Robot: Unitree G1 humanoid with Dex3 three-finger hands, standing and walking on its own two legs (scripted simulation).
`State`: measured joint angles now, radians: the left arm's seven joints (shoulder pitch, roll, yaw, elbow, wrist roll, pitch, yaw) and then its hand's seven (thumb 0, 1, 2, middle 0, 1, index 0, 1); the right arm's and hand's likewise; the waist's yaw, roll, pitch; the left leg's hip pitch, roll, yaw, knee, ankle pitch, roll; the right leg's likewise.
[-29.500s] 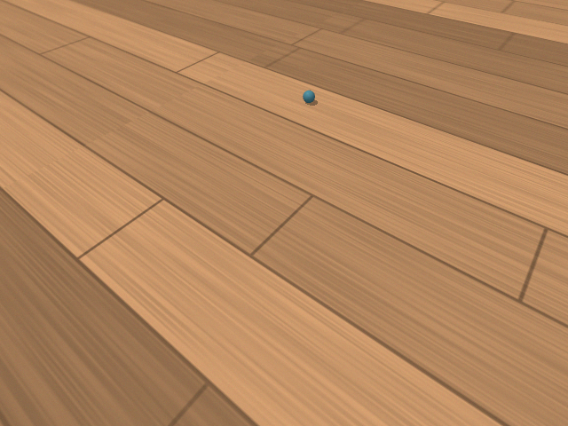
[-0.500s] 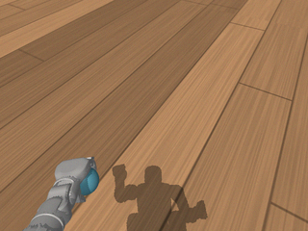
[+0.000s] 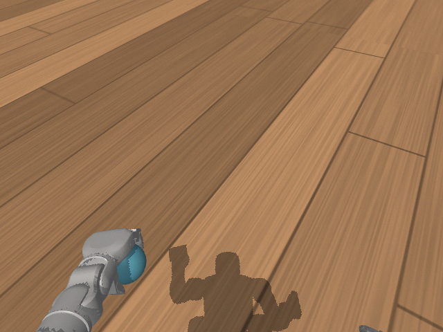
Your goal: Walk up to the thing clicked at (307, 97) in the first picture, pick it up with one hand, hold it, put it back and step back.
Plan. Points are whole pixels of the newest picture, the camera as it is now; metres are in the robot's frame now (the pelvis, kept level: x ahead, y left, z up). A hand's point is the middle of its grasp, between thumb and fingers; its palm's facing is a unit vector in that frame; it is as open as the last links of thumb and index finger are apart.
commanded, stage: hold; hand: left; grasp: from above
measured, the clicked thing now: (125, 262) +0.31 +0.21 -0.07
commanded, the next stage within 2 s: crouch in 1.38 s
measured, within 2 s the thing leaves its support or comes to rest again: neither
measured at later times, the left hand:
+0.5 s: hand (113, 273) +0.28 +0.22 -0.04, palm faces -0.46 -0.06 -0.89, open 10.4 cm
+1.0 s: hand (111, 274) +0.27 +0.22 -0.03, palm faces -0.47 -0.07 -0.88, open 10.4 cm
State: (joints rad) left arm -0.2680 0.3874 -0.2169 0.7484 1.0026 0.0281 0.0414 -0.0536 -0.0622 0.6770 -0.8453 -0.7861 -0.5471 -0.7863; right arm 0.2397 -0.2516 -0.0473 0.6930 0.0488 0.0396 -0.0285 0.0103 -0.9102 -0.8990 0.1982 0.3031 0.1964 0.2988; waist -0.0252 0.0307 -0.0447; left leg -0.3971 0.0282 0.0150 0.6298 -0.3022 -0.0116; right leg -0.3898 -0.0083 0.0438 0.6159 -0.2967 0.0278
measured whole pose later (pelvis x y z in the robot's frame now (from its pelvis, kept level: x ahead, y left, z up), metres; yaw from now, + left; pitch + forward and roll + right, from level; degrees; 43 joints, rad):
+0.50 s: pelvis -0.01 +0.00 +0.01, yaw +0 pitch +1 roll +0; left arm -0.23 0.39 -0.23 0.67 0.99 0.02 -0.01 -0.05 -0.06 0.68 -0.84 -0.79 -0.55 -0.79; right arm 0.20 -0.25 -0.03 0.68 0.06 0.05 -0.04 0.01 -0.91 -0.90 0.20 0.30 0.20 0.30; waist -0.01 0.04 -0.01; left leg -0.32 0.03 0.02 0.55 -0.25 -0.01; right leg -0.32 -0.01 0.04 0.54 -0.25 0.03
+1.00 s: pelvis +0.00 +0.00 +0.01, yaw +0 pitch +0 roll +0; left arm -0.19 0.41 -0.21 0.58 0.99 0.02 -0.06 -0.05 -0.06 0.68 -0.82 -0.83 -0.55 -0.79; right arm 0.18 -0.24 -0.02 0.67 0.07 0.06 -0.05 0.01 -0.91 -0.90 0.20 0.30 0.20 0.30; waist 0.01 0.05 0.00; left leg -0.27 0.03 0.02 0.50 -0.24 -0.02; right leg -0.27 -0.01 0.04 0.50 -0.24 0.02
